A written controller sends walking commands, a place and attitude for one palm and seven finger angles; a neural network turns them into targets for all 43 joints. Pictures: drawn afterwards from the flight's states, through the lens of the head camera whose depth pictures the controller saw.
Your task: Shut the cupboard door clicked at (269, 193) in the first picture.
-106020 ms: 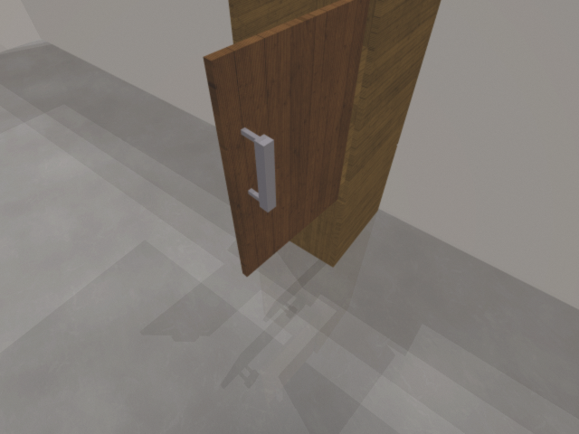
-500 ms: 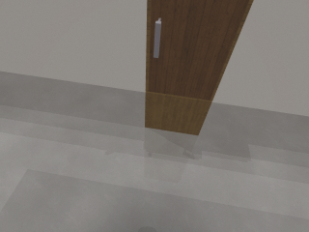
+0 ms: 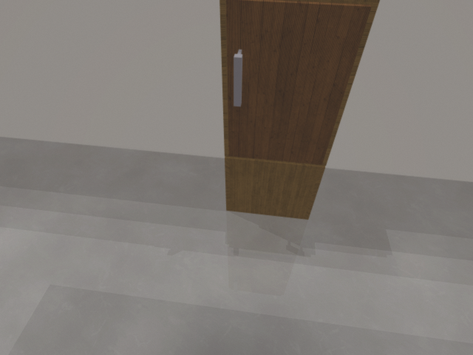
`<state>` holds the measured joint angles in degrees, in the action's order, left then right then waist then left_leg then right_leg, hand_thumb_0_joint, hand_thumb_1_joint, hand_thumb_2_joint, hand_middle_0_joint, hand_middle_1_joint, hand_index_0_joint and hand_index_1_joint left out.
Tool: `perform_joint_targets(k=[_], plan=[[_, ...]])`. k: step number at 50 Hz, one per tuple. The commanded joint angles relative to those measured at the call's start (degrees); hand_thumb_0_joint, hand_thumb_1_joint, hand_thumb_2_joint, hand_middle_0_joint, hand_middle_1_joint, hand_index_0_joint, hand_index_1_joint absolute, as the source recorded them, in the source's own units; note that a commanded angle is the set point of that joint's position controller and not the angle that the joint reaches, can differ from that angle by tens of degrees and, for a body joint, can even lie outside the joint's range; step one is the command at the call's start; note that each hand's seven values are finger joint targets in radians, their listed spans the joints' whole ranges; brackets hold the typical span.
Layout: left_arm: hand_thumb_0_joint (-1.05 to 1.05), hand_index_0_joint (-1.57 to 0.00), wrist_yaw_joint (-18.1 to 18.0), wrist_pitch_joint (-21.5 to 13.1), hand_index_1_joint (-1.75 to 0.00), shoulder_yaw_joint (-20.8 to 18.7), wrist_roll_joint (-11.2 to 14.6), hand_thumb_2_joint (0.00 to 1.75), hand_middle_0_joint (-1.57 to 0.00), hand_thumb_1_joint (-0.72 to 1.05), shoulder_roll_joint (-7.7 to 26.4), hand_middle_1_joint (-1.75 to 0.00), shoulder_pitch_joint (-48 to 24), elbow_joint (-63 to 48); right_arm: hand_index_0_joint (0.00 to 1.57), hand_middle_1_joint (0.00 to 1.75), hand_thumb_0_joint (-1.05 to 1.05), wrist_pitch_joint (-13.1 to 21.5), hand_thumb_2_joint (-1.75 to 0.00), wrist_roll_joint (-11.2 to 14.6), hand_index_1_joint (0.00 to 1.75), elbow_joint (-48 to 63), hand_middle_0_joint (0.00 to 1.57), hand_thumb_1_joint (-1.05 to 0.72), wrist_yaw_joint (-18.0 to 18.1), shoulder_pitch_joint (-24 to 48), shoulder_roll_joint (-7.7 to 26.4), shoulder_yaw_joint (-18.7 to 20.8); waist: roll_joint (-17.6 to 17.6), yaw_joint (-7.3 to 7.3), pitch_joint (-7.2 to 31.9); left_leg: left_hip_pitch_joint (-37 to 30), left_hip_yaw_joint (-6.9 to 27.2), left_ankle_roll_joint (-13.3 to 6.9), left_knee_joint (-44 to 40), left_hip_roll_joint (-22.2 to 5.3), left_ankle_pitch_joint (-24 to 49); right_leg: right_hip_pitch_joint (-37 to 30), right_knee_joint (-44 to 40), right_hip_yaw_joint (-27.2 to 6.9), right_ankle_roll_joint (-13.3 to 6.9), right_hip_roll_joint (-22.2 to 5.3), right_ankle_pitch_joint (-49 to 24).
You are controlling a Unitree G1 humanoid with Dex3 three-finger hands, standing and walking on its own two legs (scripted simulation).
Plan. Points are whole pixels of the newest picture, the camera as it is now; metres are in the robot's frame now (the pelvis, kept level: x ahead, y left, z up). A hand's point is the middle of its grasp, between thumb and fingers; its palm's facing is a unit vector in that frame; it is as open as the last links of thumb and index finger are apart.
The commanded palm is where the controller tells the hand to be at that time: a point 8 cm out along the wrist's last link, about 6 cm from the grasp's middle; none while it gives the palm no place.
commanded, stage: let the arm hang, fingers relaxed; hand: left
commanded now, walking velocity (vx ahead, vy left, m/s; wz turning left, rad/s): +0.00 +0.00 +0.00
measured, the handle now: (238, 78) +0.92 +0.05 +0.02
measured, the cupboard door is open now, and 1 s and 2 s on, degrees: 0 0 0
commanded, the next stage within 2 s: look to check the result in 0.26 s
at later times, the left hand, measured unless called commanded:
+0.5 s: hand out of the picture +0.03 +0.20 -0.17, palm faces +0.02 -0.97 -0.25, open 7.4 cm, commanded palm none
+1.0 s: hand out of the picture +0.09 +0.22 -0.16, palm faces +0.00 -0.95 -0.30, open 7.4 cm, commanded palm none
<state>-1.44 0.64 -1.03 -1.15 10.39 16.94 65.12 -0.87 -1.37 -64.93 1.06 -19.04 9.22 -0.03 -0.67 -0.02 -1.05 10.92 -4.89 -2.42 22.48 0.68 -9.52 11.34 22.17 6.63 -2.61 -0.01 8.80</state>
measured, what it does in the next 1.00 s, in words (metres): stands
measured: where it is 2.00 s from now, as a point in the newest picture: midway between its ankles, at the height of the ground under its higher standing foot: outside the picture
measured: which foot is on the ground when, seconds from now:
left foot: down 0.00-1.00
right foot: down 0.00-1.00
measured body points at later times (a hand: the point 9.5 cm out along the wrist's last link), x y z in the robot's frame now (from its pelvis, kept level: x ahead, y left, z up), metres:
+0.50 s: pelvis +0.02 +0.00 +0.00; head +0.03 +0.00 +0.45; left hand +0.03 +0.25 -0.15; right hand +0.04 -0.24 -0.16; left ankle +0.03 +0.09 -0.74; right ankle +0.04 -0.09 -0.74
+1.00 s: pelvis +0.05 -0.01 +0.01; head +0.06 -0.01 +0.46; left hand +0.10 +0.27 -0.14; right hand +0.10 -0.28 -0.14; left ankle +0.03 +0.09 -0.74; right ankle +0.04 -0.09 -0.74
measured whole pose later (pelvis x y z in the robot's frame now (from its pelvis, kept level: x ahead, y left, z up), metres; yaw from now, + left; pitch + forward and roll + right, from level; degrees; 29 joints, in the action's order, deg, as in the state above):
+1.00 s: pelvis +0.05 -0.01 +0.01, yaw +0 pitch -2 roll +0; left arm -0.8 -1.1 -0.7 -1.1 15.6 9.2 65.3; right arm 0.4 -1.0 -65.0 0.6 -8.8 16.2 0.1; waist -0.4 0.0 -2.5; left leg 4.8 -4.3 -1.3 17.0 0.4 -10.5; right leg 5.4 17.0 6.8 -2.9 0.9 10.2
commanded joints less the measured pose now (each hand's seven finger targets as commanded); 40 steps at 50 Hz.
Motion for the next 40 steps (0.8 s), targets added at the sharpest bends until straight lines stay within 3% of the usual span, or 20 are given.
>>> perform_joint_targets(k=[1,10,18,40], plan=[[0.00,-0.20,-0.3,-1.1,-0.30,-1.4,0.2,0.90,-0.20,0.90,6.8,-0.30,2.0,-1.8,0.20,0.30,0.00,1.0,-0.90,0.2,0.30,1.8,0.20,-0.90,0.6,-1.9,6.3,1.0,-0.6,0.20,-5.2,5.7,9.1,-0.3,-8.5,-6.9,-10.9,1.1,-6.3,-9.2,-0.7,-6.4,10.6],[0.00,-0.20,-0.3,-1.7,-0.30,-1.4,0.2,0.90,-0.20,0.90,7.0,-0.30,0.8,-1.5,0.20,0.30,0.00,1.7,-0.90,0.3,0.30,2.0,0.20,-0.90,0.7,-0.3,7.4,1.3,-2.0,0.16,-3.4,3.8,9.1,0.0,-8.7,-7.2,-7.0,-1.2,-5.7,-8.7,-0.8,-6.6,5.1],[0.00,-0.20,-0.2,-2.2,-0.30,-1.3,0.2,0.90,-0.20,0.90,8.2,-0.30,-1.0,-1.4,0.20,0.30,0.00,2.0,-0.90,0.4,0.30,2.2,0.20,-0.90,0.7,1.7,9.2,1.4,0.4,-0.22,-1.9,0.0,8.5,0.0,-7.9,-7.4,-1.7,-1.7,-6.3,-9.1,-0.8,-6.9,2.2],[0.00,-0.20,0.2,-2.7,-0.30,-1.5,0.3,0.90,-0.20,0.90,14.1,-0.30,-6.0,-2.0,0.20,0.30,0.00,2.2,-0.90,0.6,0.30,2.4,0.20,-0.90,0.2,9.1,14.8,1.5,0.2,-0.04,-0.3,-4.0,8.4,0.5,-8.4,-8.2,4.5,-5.1,-8.0,-9.3,-0.8,-8.1,-3.8]])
